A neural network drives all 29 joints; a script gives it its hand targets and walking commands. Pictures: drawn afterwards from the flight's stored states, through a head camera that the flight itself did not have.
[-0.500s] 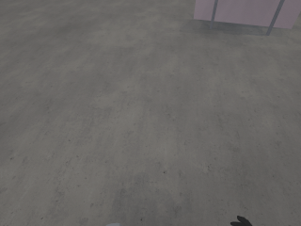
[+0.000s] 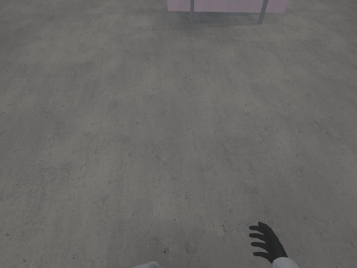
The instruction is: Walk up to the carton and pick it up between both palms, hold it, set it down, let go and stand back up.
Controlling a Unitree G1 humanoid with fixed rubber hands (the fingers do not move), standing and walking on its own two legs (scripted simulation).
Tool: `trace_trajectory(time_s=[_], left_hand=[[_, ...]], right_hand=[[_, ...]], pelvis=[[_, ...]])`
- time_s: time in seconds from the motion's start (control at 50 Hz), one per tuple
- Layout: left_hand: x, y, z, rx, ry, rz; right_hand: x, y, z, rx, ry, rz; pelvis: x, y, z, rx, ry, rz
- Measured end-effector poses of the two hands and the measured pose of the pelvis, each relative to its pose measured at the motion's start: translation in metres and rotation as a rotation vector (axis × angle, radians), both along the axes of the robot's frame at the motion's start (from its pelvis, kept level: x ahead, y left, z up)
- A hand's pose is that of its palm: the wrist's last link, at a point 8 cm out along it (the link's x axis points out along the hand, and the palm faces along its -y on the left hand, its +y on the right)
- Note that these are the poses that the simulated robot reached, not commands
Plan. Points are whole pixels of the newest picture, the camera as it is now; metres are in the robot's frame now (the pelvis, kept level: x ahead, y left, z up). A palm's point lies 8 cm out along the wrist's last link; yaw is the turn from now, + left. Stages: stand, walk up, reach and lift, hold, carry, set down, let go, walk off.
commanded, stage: walk up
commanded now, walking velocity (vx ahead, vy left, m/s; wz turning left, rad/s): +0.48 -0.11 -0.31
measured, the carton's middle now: out of the picture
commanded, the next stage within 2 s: none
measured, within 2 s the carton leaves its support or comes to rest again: neither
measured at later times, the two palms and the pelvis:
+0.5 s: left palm (150, 148) +0.48 +0.11 -0.09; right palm (323, 208) +0.29 -0.35 -0.08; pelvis +0.35 -0.10 +0.04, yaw -5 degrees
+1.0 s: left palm (144, 125) +0.59 +0.15 -0.11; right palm (274, 82) +0.78 -0.34 -0.06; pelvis +0.65 -0.09 +0.03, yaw -7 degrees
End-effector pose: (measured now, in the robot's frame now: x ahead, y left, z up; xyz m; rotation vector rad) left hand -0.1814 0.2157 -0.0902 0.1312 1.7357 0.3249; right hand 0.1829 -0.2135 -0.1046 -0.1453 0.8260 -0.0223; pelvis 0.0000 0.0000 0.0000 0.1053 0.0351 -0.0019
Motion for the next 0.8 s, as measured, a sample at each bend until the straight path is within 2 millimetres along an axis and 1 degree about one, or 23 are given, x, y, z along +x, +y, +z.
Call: trace_trajectory(time_s=[0.02, 0.04, 0.08, 0.12, 0.14, 0.18, 0.2, 0.24, 0.26, 0.3, 0.34, 0.38, 0.4, 0.44, 0.46, 0.5, 0.56, 0.6, 0.64, 0.68, 0.72, 0.76, 0.8], left_hand=[[0.036, 0.006, -0.007, -0.003, -0.036, -0.025], [0.078, 0.013, -0.011, -0.002, -0.093, -0.057], [0.177, 0.031, -0.012, 0.012, -0.253, -0.148], [0.284, 0.043, -0.003, 0.031, -0.435, -0.251], [0.336, 0.045, 0.004, 0.036, -0.523, -0.295], [0.427, 0.039, 0.020, 0.029, -0.681, -0.358], [0.465, 0.032, 0.026, 0.011, -0.745, -0.380], [0.527, 0.009, 0.035, -0.050, -0.832, -0.419], [0.553, -0.005, 0.037, -0.089, -0.856, -0.437], [0.594, -0.036, 0.035, -0.167, -0.873, -0.470], [0.624, -0.067, 0.027, -0.232, -0.856, -0.491], [0.645, -0.092, 0.016, -0.270, -0.815, -0.497], [0.653, -0.101, 0.010, -0.274, -0.788, -0.495], [0.664, -0.110, -0.001, -0.246, -0.732, -0.481], [0.665, -0.110, -0.003, -0.225, -0.693, -0.474], [0.660, -0.101, -0.001, -0.171, -0.628, -0.420], [0.637, -0.079, 0.014, -0.071, -0.519, -0.336], [0.620, -0.067, 0.025, -0.021, -0.436, -0.302], [0.609, -0.062, 0.034, 0.006, -0.372, -0.273], [0.607, -0.062, 0.039, 0.015, -0.328, -0.252], [0.615, -0.065, 0.041, 0.011, -0.307, -0.236], [0.631, -0.071, 0.039, -0.004, -0.303, -0.225], [0.653, -0.077, 0.034, -0.023, -0.311, -0.213]], right_hand=[[-0.001, -0.009, -0.002, -0.017, 0.019, -0.036], [-0.008, -0.021, -0.004, -0.035, 0.051, -0.084], [-0.035, -0.045, -0.005, -0.083, 0.157, -0.172], [-0.072, -0.063, -0.002, -0.130, 0.303, -0.232], [-0.090, -0.069, 0.003, -0.146, 0.381, -0.254], [-0.120, -0.074, 0.016, -0.168, 0.528, -0.286], [-0.131, -0.075, 0.023, -0.171, 0.590, -0.300], [-0.139, -0.073, 0.036, -0.160, 0.678, -0.330], [-0.137, -0.072, 0.040, -0.147, 0.703, -0.341], [-0.119, -0.068, 0.044, -0.117, 0.725, -0.359], [-0.087, -0.070, 0.043, -0.094, 0.715, -0.369], [-0.046, -0.081, 0.039, -0.088, 0.689, -0.377], [-0.023, -0.090, 0.035, -0.090, 0.673, -0.378], [0.026, -0.112, 0.025, -0.098, 0.639, -0.371], [0.052, -0.123, 0.021, -0.103, 0.617, -0.361], [0.108, -0.138, 0.022, -0.102, 0.548, -0.335], [0.203, -0.157, 0.032, -0.100, 0.402, -0.262], [0.268, -0.164, 0.039, -0.094, 0.287, -0.221], [0.323, -0.164, 0.046, -0.078, 0.198, -0.190], [0.369, -0.160, 0.051, -0.056, 0.139, -0.163], [0.405, -0.153, 0.055, -0.035, 0.102, -0.139], [0.435, -0.146, 0.058, -0.023, 0.082, -0.120], [0.462, -0.141, 0.057, -0.022, 0.075, -0.107]], pelvis=[[0.015, 0.001, 0.001, -0.003, -0.011, -0.015], [0.029, 0.003, 0.004, -0.017, -0.025, -0.024], [0.058, 0.005, 0.013, -0.043, -0.054, -0.021], [0.084, 0.003, 0.024, -0.067, -0.075, -0.024], [0.096, 0.000, 0.028, -0.076, -0.083, -0.025], [0.121, -0.007, 0.035, -0.094, -0.090, -0.029], [0.134, -0.012, 0.037, -0.102, -0.090, -0.036], [0.160, -0.020, 0.041, -0.118, -0.079, -0.053], [0.173, -0.024, 0.042, -0.125, -0.070, -0.059], [0.199, -0.033, 0.044, -0.134, -0.050, -0.068], [0.227, -0.045, 0.043, -0.138, -0.031, -0.068], [0.260, -0.058, 0.042, -0.132, -0.018, -0.075], [0.279, -0.066, 0.040, -0.125, -0.015, -0.079], [0.315, -0.081, 0.034, -0.114, -0.008, -0.094], [0.328, -0.086, 0.034, -0.121, -0.010, -0.105], [0.350, -0.096, 0.040, -0.100, -0.025, -0.094], [0.384, -0.105, 0.054, -0.077, -0.040, -0.112], [0.406, -0.109, 0.060, -0.073, -0.050, -0.114], [0.426, -0.111, 0.063, -0.071, -0.060, -0.125], [0.448, -0.112, 0.065, -0.072, -0.065, -0.132], [0.470, -0.113, 0.066, -0.073, -0.066, -0.135], [0.492, -0.113, 0.066, -0.076, -0.067, -0.133], [0.516, -0.111, 0.064, -0.080, -0.067, -0.131]])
